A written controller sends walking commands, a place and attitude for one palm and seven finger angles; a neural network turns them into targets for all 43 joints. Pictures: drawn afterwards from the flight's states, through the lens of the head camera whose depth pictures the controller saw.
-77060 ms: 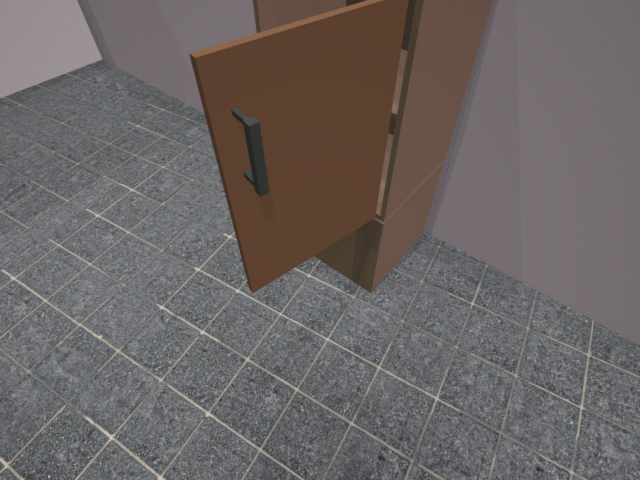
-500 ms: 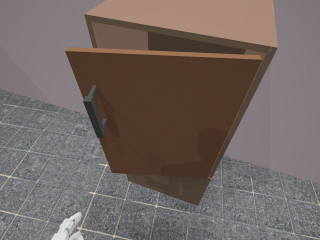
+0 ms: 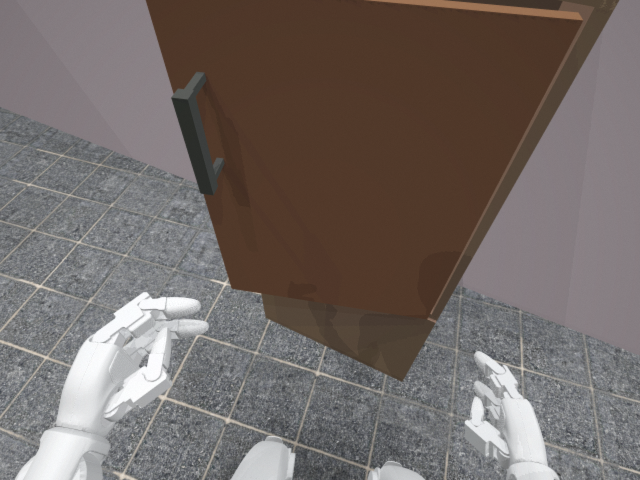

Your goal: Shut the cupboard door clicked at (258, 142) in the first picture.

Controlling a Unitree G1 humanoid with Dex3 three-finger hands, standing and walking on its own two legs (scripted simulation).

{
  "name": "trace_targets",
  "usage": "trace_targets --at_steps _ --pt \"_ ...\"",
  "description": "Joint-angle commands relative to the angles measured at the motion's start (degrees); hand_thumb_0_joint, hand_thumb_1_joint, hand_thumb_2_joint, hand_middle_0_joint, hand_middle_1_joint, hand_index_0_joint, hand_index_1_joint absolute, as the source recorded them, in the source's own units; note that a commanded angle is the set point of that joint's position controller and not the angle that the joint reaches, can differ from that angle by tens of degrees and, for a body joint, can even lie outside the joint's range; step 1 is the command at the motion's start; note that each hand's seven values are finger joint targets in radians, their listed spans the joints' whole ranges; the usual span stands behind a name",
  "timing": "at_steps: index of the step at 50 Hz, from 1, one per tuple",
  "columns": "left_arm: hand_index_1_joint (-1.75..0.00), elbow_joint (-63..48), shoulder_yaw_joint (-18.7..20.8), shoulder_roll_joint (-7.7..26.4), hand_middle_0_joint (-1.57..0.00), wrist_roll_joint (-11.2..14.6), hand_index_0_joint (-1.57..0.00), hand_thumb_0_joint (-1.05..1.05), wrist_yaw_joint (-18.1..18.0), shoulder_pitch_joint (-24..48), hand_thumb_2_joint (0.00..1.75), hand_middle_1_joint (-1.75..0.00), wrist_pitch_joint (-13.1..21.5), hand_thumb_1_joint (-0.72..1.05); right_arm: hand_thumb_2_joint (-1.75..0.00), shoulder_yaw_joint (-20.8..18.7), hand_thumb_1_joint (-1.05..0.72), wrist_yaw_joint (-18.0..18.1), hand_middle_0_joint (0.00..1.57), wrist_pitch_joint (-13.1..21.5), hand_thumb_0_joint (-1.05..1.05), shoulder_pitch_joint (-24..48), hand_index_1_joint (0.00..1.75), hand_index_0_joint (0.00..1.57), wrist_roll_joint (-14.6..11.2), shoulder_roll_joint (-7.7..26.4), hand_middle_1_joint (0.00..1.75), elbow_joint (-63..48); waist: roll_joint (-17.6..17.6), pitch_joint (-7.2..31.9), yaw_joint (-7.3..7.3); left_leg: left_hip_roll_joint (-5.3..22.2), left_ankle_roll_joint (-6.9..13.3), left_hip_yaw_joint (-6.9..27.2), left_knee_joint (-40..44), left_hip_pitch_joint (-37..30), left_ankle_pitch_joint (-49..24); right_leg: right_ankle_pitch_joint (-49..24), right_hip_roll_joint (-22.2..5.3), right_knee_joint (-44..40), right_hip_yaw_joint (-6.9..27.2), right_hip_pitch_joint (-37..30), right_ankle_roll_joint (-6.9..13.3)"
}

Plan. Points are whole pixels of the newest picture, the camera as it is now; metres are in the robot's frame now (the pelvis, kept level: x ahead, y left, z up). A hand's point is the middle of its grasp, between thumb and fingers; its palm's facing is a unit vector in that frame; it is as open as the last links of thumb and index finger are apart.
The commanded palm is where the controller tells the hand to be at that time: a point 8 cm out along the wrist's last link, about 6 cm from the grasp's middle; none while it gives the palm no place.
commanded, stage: raise the hand and make a fist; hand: left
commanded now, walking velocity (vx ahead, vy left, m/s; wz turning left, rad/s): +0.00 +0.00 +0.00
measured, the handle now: (203, 137) +0.48 +0.21 +0.17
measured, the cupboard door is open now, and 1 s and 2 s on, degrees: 17 17 17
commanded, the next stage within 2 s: bring the fist close to the handle in 1.30 s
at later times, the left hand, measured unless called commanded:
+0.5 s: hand (147, 319) +0.24 +0.21 +0.12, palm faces -0.04 -1.00 -0.06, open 3.2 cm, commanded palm +0.22 +0.26 +0.13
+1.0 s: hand (132, 265) +0.27 +0.22 +0.17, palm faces -0.04 -1.00 -0.06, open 3.1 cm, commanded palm +0.24 +0.26 +0.17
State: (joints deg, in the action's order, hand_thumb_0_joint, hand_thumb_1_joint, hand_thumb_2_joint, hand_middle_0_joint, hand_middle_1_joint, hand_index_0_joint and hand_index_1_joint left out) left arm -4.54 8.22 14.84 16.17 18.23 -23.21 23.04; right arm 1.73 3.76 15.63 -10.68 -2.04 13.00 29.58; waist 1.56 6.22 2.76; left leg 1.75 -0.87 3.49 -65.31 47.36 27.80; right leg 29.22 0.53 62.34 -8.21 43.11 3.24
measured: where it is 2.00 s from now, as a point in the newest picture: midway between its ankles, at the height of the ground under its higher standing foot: outside the picture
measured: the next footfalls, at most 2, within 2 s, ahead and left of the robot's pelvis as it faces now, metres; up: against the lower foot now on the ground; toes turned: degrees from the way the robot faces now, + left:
none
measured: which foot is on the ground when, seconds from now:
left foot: down 0.00-1.00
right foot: down 0.00-1.00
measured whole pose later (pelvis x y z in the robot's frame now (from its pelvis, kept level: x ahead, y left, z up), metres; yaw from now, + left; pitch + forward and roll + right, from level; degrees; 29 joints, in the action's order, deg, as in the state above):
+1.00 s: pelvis +0.04 +0.03 +0.06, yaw -1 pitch +2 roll -1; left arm -9.3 11.8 16.0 17.1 15.6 -15.8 3.6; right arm 4.0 4.0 13.8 -15.4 -2.9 14.1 32.3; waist 2.7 3.4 1.8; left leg -0.1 1.6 -0.6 -42.5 23.2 21.4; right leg 21.7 -0.6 40.0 -4.2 20.2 0.3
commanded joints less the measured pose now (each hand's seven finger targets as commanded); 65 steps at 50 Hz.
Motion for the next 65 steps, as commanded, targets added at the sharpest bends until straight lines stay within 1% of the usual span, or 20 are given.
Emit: trace_targets --at_steps 1,4,7,9,12,15,17,19,22,26,28,30,32,43,49,55,57,61,62,65 --pt "-0.92 -9.55 6.78 8.33 -0.77 2.07 -0.77 0.00 0.11 -0.02 0.90 -0.92 -4.91 0.90 -0.90 -3.81 -0.90 1.34 0.20 1.59 0.00 0.50 0.30 0.20 -0.58 6.78 0.30 -9.34 -0.88 8.70 -1.49 -2.31 2.46 -1.88 12.01 -6.89 -7.86 -0.01 -1.68 -19.97 12.80 -10.38 -2.99" --pt "-0.98 -11.81 9.78 8.57 -0.82 3.06 -0.82 0.00 -2.16 -1.06 0.90 -0.98 -5.88 0.90 -0.90 -3.59 -0.90 1.18 0.20 1.11 0.00 1.01 0.30 0.20 -0.06 5.76 0.30 -9.57 -2.84 9.74 -0.31 -2.24 2.08 -1.52 13.81 -8.32 -11.14 -6.95 -2.17 -19.66 12.14 -14.00 -3.61" --pt "-1.04 -12.67 8.90 7.37 -0.88 2.79 -0.88 0.00 -3.62 -0.88 0.90 -1.04 -3.46 0.90 -0.90 -3.48 -0.90 0.86 0.20 1.57 0.00 0.68 0.30 0.20 0.41 5.79 0.30 -8.86 -2.81 7.56 -0.51 -2.13 1.99 -1.14 15.75 -10.19 -13.25 -11.42 -1.47 -18.50 9.75 -13.64 -3.21" --pt "-1.08 -13.23 6.53 5.74 -0.92 2.58 -0.92 0.00 -3.53 -1.15 0.90 -1.08 -1.79 0.90 -0.90 -3.44 -0.90 0.60 0.20 2.17 0.00 -0.28 0.30 0.20 0.52 6.23 0.30 -8.70 -1.61 6.95 -1.32 -2.21 2.05 -1.43 16.59 -11.65 -13.08 -11.28 -1.09 -18.30 8.75 -12.18 -3.05" --pt "-1.14 -12.08 5.77 6.21 -0.97 2.35 -0.97 0.00 -2.87 -0.36 0.90 -1.14 -0.87 0.90 -0.90 -3.61 -0.90 0.63 0.20 2.62 0.00 -0.91 0.30 0.20 0.35 7.21 0.30 -8.17 -3.36 5.65 -1.95 -2.29 2.25 -1.40 17.23 -12.01 -12.22 -8.95 -0.81 -19.10 8.57 -11.69 -2.82" --pt "-1.20 -14.66 5.13 6.41 -1.02 2.47 -1.02 0.00 -2.27 1.13 0.90 -1.20 -0.79 0.90 -0.90 -3.58 -0.90 0.81 0.20 3.23 0.00 -1.39 0.30 0.20 0.02 7.65 0.30 -8.29 -0.61 6.94 -2.02 -2.28 2.37 -1.52 18.54 -14.90 -12.54 -9.41 -0.69 -19.43 7.94 -12.05 -2.51" --pt "-1.24 -15.70 6.70 8.19 -1.06 2.25 -1.06 0.00 -2.95 1.92 0.90 -1.24 -1.19 0.90 -0.90 -3.55 -0.90 0.98 0.20 3.22 0.00 -1.34 0.30 0.20 -0.07 7.84 0.30 -7.90 -0.13 7.53 -1.47 -2.24 2.40 -1.32 19.48 -16.18 -13.00 -10.16 -0.35 -19.36 7.16 -13.17 -2.24" --pt "-1.28 -17.18 6.03 7.32 -1.10 2.15 -1.10 0.00 -3.62 2.68 0.90 -1.28 -1.88 0.90 -0.90 -3.19 -0.90 0.93 0.20 3.26 0.00 -1.36 0.30 0.20 -0.03 7.69 0.30 -8.25 1.67 7.84 -1.44 -2.16 2.30 -1.09 20.92 -18.17 -13.87 -12.24 -0.11 -19.04 5.88 -13.71 -2.06" --pt "-1.34 -16.50 7.30 7.96 -1.15 1.98 -1.15 0.00 -4.48 2.32 0.90 -1.34 -3.40 0.90 -0.90 -3.19 -0.90 0.95 0.20 2.75 0.00 -1.39 0.30 0.20 -0.06 7.70 0.30 -7.91 -0.10 7.44 -1.30 -1.91 2.25 -1.01 21.88 -19.59 -15.72 -15.19 0.26 -19.50 5.22 -15.30 -2.11" --pt "-1.42 -17.25 5.31 6.43 -1.23 1.89 -1.23 0.00 -3.97 3.86 0.90 -1.42 -6.04 0.90 -0.90 -2.54 -0.90 0.65 0.20 2.23 0.00 -1.15 0.30 0.20 -0.32 7.70 0.30 -8.50 2.24 5.28 -1.66 -1.76 1.86 -0.95 23.76 -21.55 -16.58 -17.07 0.51 -20.30 4.34 -15.79 -2.00" --pt "-1.46 -16.83 4.99 6.22 -1.26 1.72 -1.26 0.00 -3.77 4.77 0.90 -1.46 -7.75 0.90 -0.90 -2.31 -0.90 0.58 0.20 1.80 0.00 -1.20 0.30 0.20 -0.36 7.71 0.30 -8.58 1.42 4.32 -1.81 -1.61 1.99 -0.75 24.42 -22.04 -16.78 -17.69 0.59 -21.12 4.29 -16.54 -2.05" --pt "-1.50 -18.49 5.13 6.59 -1.30 1.52 -1.30 0.00 -3.61 6.39 0.90 -1.50 -8.85 0.90 -0.90 -2.02 -0.90 0.51 0.20 1.63 0.00 -1.15 0.30 0.20 -0.42 7.69 0.30 -8.86 2.86 5.32 -1.61 -1.55 1.76 -0.57 25.28 -23.74 -17.82 -18.55 0.67 -21.36 3.96 -17.62 -1.93" --pt "-1.50 -17.77 6.49 8.09 -1.30 1.40 -1.30 0.00 -3.76 7.32 0.90 -1.50 -10.18 0.90 -0.90 -1.83 -0.90 0.68 0.20 1.39 0.00 -1.06 0.30 0.20 -0.30 7.80 0.30 -8.53 1.37 4.74 -1.67 -1.43 1.95 -0.56 25.56 -24.22 -18.40 -19.37 0.72 -22.26 4.07 -18.42 -1.96" --pt "-1.50 -18.84 6.85 8.45 -1.30 1.67 -1.30 0.00 -3.15 14.90 0.90 -1.50 -14.67 0.90 -0.90 -0.74 -0.90 1.01 0.20 1.38 0.00 0.46 0.30 0.20 -0.69 7.71 0.30 -7.60 2.24 4.65 -1.21 -1.54 1.80 -0.37 29.76 -28.46 -19.25 -20.28 0.44 -26.01 3.91 -22.62 -1.87" --pt "-1.50 -15.37 7.63 7.67 -1.30 2.30 -1.30 0.00 -2.64 12.85 0.90 -1.50 -16.79 0.90 -0.90 -0.79 -0.90 0.99 0.20 1.68 0.00 1.00 0.30 0.20 -0.81 7.71 0.30 -7.08 -0.08 2.90 -0.36 -1.86 1.78 -1.13 31.07 -28.48 -19.71 -21.15 0.26 -27.67 4.09 -24.06 -2.07" --pt "-1.50 -16.93 7.92 7.93 -1.30 1.95 -1.30 0.00 -3.39 13.99 0.90 -1.50 -15.20 0.90 -0.90 -1.10 -0.90 0.80 0.20 2.07 0.00 1.11 0.30 0.20 -0.53 7.66 0.30 -6.87 0.66 3.08 -0.60 -2.14 1.94 -1.80 30.98 -29.05 -19.31 -20.75 0.06 -28.24 4.75 -24.14 -2.24" --pt "-1.50 -16.45 8.80 9.13 -1.30 1.84 -1.30 0.00 -3.91 13.91 0.90 -1.50 -14.33 0.90 -0.90 -1.31 -0.90 0.89 0.20 2.18 0.00 1.21 0.30 0.20 -0.45 7.91 0.30 -6.35 -1.02 2.40 -0.72 -2.05 2.17 -1.87 30.62 -28.56 -18.42 -19.49 -0.01 -28.91 5.45 -24.05 -2.23" --pt "-1.50 -17.92 7.50 8.19 -1.30 1.29 -1.30 0.00 -4.26 14.85 0.90 -1.50 -12.94 0.90 -0.90 -1.31 -0.90 0.82 0.20 2.60 0.00 1.19 0.30 0.20 -0.57 7.68 0.30 -6.34 2.36 2.62 -0.96 -2.22 2.04 -1.94 31.18 -29.46 -17.20 -18.05 0.03 -28.78 5.16 -23.39 -2.14" --pt "-1.50 -16.91 8.50 9.46 -1.30 1.16 -1.30 0.00 -4.46 14.25 0.90 -1.50 -12.92 0.90 -0.90 -1.44 -0.90 0.82 0.20 2.60 0.00 0.85 0.30 0.20 -0.40 8.02 0.30 -5.89 -0.07 2.70 -1.06 -2.10 2.22 -1.96 30.82 -28.94 -17.13 -17.94 -0.03 -29.19 5.57 -23.88 -2.27" --pt "-1.50 -15.65 7.26 7.95 -1.30 1.63 -1.30 0.00 -3.77 14.24 0.90 -1.50 -13.25 0.90 -0.90 -1.29 -0.90 0.96 0.20 2.62 0.00 1.46 0.30 0.20 -0.62 7.83 0.30 -6.08 0.48 1.43 -1.14 -2.36 2.25 -2.31 30.82 -28.10 -14.95 -15.21 -0.34 -30.28 6.36 -23.16 -2.51"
